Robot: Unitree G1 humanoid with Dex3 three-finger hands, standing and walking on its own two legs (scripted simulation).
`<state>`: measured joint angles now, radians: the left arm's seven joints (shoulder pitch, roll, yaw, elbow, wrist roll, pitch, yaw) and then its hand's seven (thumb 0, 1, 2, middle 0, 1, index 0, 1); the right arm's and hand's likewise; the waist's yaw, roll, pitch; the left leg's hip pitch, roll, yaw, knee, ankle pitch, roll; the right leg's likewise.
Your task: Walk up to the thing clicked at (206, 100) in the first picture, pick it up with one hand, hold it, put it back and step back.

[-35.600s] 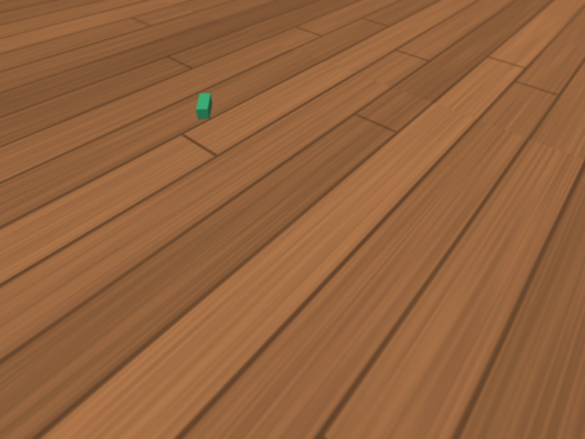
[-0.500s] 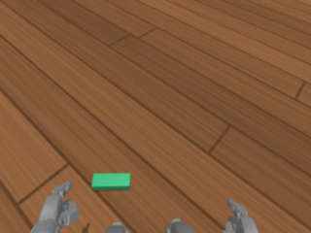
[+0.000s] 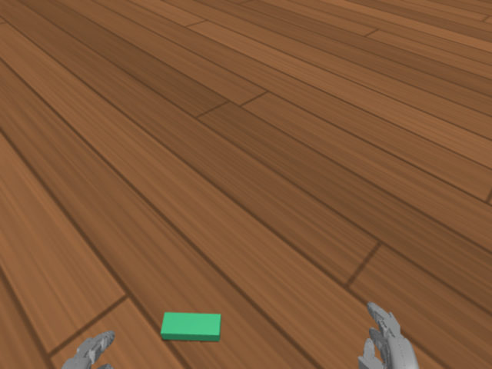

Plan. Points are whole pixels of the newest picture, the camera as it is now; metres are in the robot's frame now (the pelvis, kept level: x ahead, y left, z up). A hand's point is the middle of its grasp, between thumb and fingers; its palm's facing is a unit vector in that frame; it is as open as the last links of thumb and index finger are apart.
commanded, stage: home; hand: left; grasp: from above
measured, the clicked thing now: (192, 326) +0.45 +0.15 -0.68
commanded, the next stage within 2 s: stand in 1.78 s
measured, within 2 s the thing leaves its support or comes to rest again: neither
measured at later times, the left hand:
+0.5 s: hand out of the picture +0.15 +0.18 -0.05, palm faces +0.04 -0.98 -0.20, open 7.4 cm
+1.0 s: hand out of the picture +0.16 +0.17 -0.05, palm faces +0.04 -0.98 -0.20, open 7.4 cm
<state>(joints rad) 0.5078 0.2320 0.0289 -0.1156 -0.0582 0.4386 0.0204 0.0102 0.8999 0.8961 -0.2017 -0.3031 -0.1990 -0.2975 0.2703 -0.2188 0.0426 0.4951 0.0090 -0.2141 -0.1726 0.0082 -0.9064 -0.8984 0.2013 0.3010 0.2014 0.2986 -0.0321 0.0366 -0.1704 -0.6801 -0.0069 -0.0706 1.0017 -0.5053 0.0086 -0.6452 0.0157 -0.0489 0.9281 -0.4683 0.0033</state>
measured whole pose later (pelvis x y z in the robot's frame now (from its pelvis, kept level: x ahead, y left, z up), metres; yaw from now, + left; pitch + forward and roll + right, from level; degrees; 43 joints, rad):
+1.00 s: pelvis +0.00 -0.01 +0.00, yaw +0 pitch +11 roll -2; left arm 0.50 0.23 0.03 -0.12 -0.06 0.43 0.02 0.01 0.90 0.90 -0.20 -0.30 -0.20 -0.30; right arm 0.29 -0.23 0.03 0.53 0.01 -0.23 -0.17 0.01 -0.91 -0.90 0.20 0.30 0.20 0.30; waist -0.03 0.04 -0.16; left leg -0.69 0.00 -0.07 1.01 -0.51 0.00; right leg -0.66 0.02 -0.05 0.95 -0.47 -0.01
